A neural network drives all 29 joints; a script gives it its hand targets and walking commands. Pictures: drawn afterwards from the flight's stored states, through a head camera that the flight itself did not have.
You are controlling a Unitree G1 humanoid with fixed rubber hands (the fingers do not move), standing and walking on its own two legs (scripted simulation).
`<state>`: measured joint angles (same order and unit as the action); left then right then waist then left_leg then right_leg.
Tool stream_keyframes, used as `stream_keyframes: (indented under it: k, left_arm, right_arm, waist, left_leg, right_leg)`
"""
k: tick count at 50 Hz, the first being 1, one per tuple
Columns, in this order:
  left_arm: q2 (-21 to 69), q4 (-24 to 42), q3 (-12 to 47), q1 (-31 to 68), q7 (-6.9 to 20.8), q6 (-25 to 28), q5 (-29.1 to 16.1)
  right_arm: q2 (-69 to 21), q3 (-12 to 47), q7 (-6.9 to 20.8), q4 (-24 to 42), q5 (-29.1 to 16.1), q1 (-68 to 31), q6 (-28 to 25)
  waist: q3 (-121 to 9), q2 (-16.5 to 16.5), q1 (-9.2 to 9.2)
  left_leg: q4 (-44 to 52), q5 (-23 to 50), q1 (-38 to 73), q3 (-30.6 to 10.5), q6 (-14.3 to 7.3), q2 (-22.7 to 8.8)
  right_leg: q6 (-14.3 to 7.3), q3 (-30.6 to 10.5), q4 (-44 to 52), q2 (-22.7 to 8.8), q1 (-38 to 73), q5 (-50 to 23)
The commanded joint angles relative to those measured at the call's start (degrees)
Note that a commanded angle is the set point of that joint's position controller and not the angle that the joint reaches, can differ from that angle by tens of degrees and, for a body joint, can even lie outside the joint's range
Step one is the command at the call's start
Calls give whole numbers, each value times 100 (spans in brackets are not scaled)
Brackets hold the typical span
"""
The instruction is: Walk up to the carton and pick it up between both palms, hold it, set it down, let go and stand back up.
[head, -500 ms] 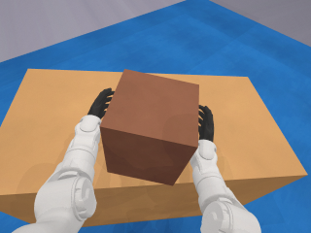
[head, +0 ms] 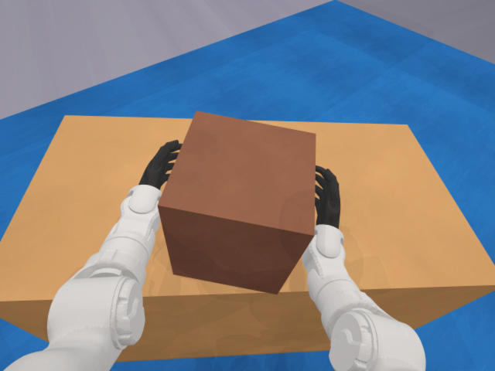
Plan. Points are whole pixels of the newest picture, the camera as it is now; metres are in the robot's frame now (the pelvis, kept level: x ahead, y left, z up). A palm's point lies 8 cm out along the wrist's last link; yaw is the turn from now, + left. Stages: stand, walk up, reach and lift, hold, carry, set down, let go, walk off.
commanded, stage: reach and lift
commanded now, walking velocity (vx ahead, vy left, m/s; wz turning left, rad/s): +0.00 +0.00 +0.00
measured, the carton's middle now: (239, 209) +0.40 -0.01 +0.02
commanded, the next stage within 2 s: none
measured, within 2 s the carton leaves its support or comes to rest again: neither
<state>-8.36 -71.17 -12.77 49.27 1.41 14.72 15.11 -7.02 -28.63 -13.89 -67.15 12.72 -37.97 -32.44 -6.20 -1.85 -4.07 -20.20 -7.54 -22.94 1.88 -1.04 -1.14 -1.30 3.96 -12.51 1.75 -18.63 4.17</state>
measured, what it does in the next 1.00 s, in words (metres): stands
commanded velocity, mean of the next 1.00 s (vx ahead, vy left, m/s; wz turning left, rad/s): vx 0.00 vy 0.00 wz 0.00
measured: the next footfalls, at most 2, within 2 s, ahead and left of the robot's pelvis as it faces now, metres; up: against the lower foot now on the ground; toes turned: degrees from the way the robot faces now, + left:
none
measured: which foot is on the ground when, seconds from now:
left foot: down 0.00-1.00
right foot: down 0.00-1.00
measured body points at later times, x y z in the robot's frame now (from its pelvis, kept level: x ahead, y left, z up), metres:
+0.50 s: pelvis +0.01 +0.01 +0.00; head +0.02 +0.01 +0.45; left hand +0.45 +0.13 +0.10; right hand +0.38 -0.17 +0.07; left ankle +0.02 +0.10 -0.75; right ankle +0.01 -0.11 -0.75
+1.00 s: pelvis +0.00 +0.02 +0.00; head -0.03 +0.06 +0.45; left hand +0.41 +0.15 +0.15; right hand +0.37 -0.15 +0.15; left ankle +0.02 +0.10 -0.75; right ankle +0.01 -0.11 -0.75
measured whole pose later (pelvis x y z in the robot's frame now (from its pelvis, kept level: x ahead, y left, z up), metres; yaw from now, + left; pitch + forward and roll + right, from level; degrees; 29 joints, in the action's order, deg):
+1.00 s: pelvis +0.00 +0.02 +0.00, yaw +1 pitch -7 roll -2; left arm -2.4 -30.3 -12.1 38.7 -1.2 -24.0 13.3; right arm -0.1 -8.5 -11.0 -43.7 -7.1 -37.2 3.0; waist 1.3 -4.7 -7.0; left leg -21.9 -11.1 -4.1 1.1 -2.4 0.8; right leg 0.6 3.8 -14.6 0.1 0.2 8.0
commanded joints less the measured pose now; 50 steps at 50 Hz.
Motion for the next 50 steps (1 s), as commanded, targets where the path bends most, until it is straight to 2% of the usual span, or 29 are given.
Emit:
stream_keyframes:
  k: [1,6,8,9,12,16,19,21,22,24,28,31,32,34,35,36,38,39,41,42,44,45,47,50]
  left_arm:
    - [3947,1124,1428,4620,605,728,-41]
    - [3992,1038,1511,4590,616,714,-234]
    - [4057,1041,1543,4457,592,695,-288]
    - [4137,1109,1666,4424,586,669,-369]
    - [4263,1445,1848,4265,549,645,-562]
    - [4458,1844,2198,4196,521,471,-816]
    - [4568,2339,2431,4108,492,290,-983]
    - [4680,2733,2675,4219,467,115,-1127]
    - [4715,2866,2707,4133,444,-19,-1166]
    - [4640,3165,2750,4191,449,-296,-1259]
    - [4665,3845,2708,3829,419,-1030,-1218]
    - [4710,4521,2696,3792,373,-1655,-1170]
    - [4738,4666,2717,3805,378,-1874,-1166]
    - [4764,4970,2663,3731,356,-2275,-1086]
    - [4753,5013,2663,3674,366,-2484,-1038]
    - [4771,5102,2582,3453,369,-2661,-995]
    - [4698,5102,2571,3405,447,-2968,-904]
    - [4700,5268,2510,3314,454,-3039,-841]
    - [4672,5273,2574,3407,520,-3164,-806]
    - [4645,5241,2523,3387,542,-3211,-735]
    - [4652,5377,2600,3527,572,-3278,-701]
    - [4637,5428,2522,3497,566,-3307,-614]
    - [4622,5481,2619,3791,563,-3354,-672]
    - [4778,5600,2740,3766,427,-3427,-713]
  right_arm:
    - [-3352,2176,614,359,556,-4292,-146]
    - [-3565,2630,601,670,248,-4453,35]
    - [-3575,2929,641,942,79,-4590,89]
    - [-3578,3049,642,1073,-15,-4610,131]
    - [-3652,3623,684,1549,-384,-4573,306]
    - [-3660,4139,683,2230,-760,-4619,680]
    - [-3695,4569,669,2790,-1047,-4574,984]
    - [-3699,4662,629,2986,-1171,-4547,1258]
    - [-3635,4766,636,3113,-1277,-4559,1413]
    - [-3595,4875,603,3354,-1432,-4580,1735]
    - [-3340,4932,582,3650,-1772,-4431,2364]
    - [-3223,4942,580,3930,-2050,-4456,2767]
    - [-3162,4863,576,3997,-2088,-4526,2877]
    - [-3004,4816,618,4032,-2222,-4547,3064]
    - [-2888,4689,624,3938,-2240,-4490,3164]
    - [-2768,4735,662,4111,-2317,-4573,3190]
    - [-2621,4477,655,4048,-2303,-4536,3278]
    - [-2535,4461,699,4043,-2312,-4482,3285]
    - [-2501,4264,700,4066,-2233,-4525,3290]
    - [-2461,4193,729,3981,-2195,-4518,3309]
    - [-2425,3995,772,3884,-2100,-4487,3302]
    - [-2336,3984,838,3798,-2095,-4469,3315]
    - [-2327,3776,917,3759,-1980,-4581,3303]
    - [-2214,3830,1082,3998,-1964,-4961,3204]
  waist:
    - [-3617,738,-66]
    - [-3993,704,2]
    - [-4125,737,151]
    - [-4266,776,89]
    - [-4573,695,164]
    - [-4410,545,4]
    - [-4344,451,-1]
    - [-4221,420,-191]
    - [-4061,427,-148]
    - [-3736,283,-191]
    - [-3135,198,-187]
    - [-2860,255,-167]
    - [-2792,301,-226]
    - [-2604,411,-159]
    - [-2362,395,-275]
    - [-2324,361,-149]
    - [-2009,434,-341]
    - [-1976,515,-259]
    - [-1930,499,-455]
    - [-1769,529,-442]
    - [-1707,667,-574]
    - [-1667,786,-444]
    - [-1712,870,-579]
    - [-1952,940,-387]
  left_leg:
    - [-16,985,1665,193,319,33]
    - [-62,904,1424,140,201,93]
    - [-141,1107,1463,110,168,94]
    - [-206,1258,1520,68,182,93]
    - [-357,1833,1699,-3,166,100]
    - [-437,2064,1943,-148,151,84]
    - [-512,2252,2127,-207,129,105]
    - [-503,2182,2150,-297,149,99]
    - [-508,2189,2209,-317,150,93]
    - [-498,2105,2241,-319,116,127]
    - [-396,2322,2562,-372,182,126]
    - [-411,2677,2850,-368,284,153]
    - [-389,2701,2924,-368,327,146]
    - [-375,2869,3146,-354,417,119]
    - [-344,2805,3234,-359,451,112]
    - [-341,2911,3338,-336,455,107]
    - [-291,2759,3360,-322,519,115]
    - [-283,2889,3438,-315,565,106]
    - [-239,2593,3470,-305,579,123]
    - [-172,2426,3432,-305,574,116]
    - [-123,2298,3485,-317,643,99]
    - [-66,2202,3488,-301,663,91]
    - [27,1876,3471,-314,693,76]
    - [29,1917,3670,-355,720,-3]
  right_leg:
    - [57,38,-178,-166,916,-1108]
    - [117,-86,-293,-213,1115,-1359]
    - [96,-129,-330,-200,1140,-1449]
    - [101,-134,-366,-190,1158,-1644]
    - [147,-217,-499,-153,1385,-2204]
    - [195,-261,-538,-95,1460,-2441]
    - [217,-311,-543,-85,1511,-2485]
    - [229,-322,-565,-57,1488,-2448]
    - [200,-337,-543,-40,1469,-2323]
    - [247,-367,-509,-58,1527,-2233]
    - [251,-316,-448,21,1707,-2059]
    - [244,-276,-382,84,1794,-1981]
    - [252,-246,-365,98,1790,-1925]
    - [226,-188,-338,156,1787,-1681]
    - [228,-150,-260,173,1731,-1507]
    - [225,-106,-238,189,1773,-1512]
    - [253,-56,-176,168,1850,-1431]
    - [251,-13,-209,182,1889,-1458]
    - [276,41,-142,163,1894,-1345]
    - [269,68,-146,155,1893,-1232]
    - [267,97,-132,127,1806,-1074]
    - [233,122,-134,121,1742,-857]
    - [260,170,-117,93,1630,-552]
    - [207,246,-163,126,1413,-313]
